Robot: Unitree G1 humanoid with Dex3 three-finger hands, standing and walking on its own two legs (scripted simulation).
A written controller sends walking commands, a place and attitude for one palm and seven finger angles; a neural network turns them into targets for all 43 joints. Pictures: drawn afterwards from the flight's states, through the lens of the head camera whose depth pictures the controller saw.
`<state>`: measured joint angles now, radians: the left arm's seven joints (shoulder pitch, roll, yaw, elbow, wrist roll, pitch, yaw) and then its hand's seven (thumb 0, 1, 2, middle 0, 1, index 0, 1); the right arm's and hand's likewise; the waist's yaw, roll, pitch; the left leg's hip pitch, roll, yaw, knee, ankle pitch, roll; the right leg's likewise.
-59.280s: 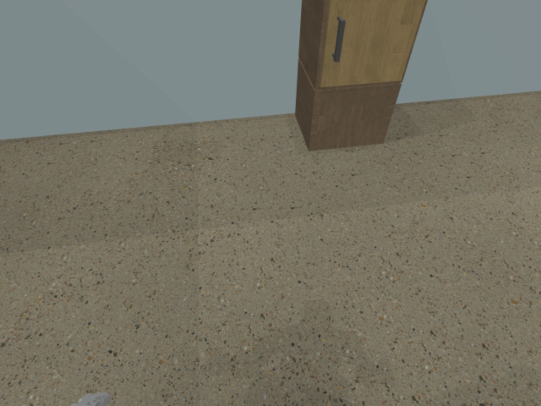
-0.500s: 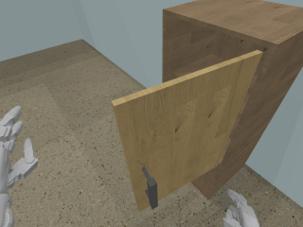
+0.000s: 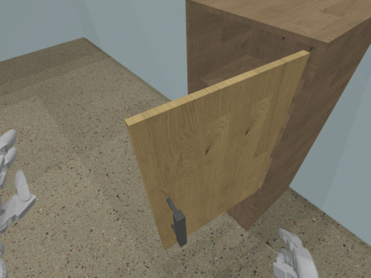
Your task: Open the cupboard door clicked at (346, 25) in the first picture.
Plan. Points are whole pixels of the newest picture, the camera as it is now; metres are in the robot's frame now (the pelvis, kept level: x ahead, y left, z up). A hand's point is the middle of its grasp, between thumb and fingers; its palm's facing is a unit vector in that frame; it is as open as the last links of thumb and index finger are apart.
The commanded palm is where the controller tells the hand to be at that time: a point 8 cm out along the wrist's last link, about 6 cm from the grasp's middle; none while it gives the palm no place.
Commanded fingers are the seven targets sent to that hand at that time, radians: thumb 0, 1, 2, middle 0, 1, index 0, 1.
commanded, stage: step back with the hand held close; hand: left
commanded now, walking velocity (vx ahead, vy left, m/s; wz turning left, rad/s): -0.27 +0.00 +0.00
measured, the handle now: (176, 223) +0.29 +0.06 -0.11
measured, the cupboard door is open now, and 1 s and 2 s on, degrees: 81 81 81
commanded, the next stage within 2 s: stop stepping back and stand still in 1.28 s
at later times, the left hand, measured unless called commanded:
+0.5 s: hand (4, 236) +0.14 +0.28 +0.15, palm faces +0.43 -0.77 -0.47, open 7.4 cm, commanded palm +0.08 +0.32 +0.17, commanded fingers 0.00 0.90 0.90 -0.20 -0.30 -0.20 -0.30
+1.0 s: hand out of the picture +0.10 +0.29 +0.16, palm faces +0.41 -0.74 -0.53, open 7.4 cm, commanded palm +0.02 +0.33 +0.17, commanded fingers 0.00 0.90 0.90 -0.20 -0.30 -0.20 -0.30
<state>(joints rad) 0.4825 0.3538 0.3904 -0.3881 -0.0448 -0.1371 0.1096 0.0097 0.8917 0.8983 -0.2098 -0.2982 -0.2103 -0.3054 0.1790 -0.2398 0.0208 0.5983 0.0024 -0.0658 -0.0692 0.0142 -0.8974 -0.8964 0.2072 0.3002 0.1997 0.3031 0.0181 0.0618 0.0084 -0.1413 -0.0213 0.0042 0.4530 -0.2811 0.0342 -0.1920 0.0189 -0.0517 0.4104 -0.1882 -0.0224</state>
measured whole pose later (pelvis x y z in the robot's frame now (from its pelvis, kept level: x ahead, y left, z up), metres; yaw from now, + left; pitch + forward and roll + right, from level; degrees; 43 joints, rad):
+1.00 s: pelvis -0.10 +0.02 -0.02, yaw +3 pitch +1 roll -3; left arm 0.55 0.47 0.48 -0.55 0.00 -0.25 0.13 0.01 0.89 0.90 -0.22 -0.30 -0.22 -0.31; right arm 0.17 -0.22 -0.02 0.58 0.00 -0.05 -0.07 0.01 -0.90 -0.90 0.21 0.30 0.20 0.30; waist -0.03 -0.01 0.04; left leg -0.45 -0.04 -0.02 0.64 -0.19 0.07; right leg -0.43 0.07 0.05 0.65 -0.19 0.02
